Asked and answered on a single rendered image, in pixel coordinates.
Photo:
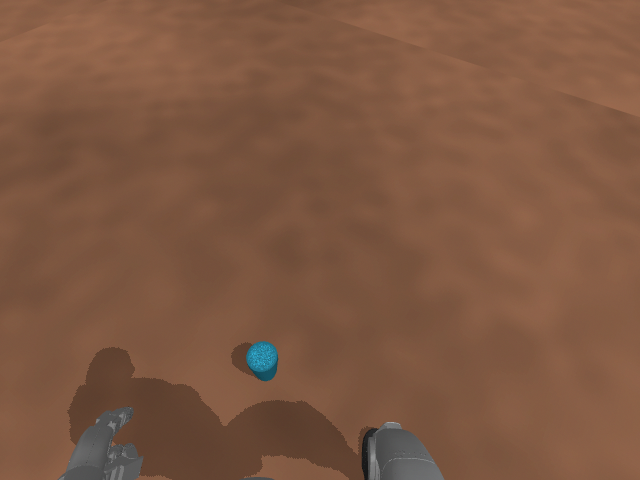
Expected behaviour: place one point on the right robot foot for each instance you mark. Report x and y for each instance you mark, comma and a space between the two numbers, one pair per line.
365, 451

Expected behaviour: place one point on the left robot hand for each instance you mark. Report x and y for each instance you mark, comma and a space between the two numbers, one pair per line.
119, 462

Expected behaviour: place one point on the cup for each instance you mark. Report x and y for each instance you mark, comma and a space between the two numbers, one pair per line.
262, 359

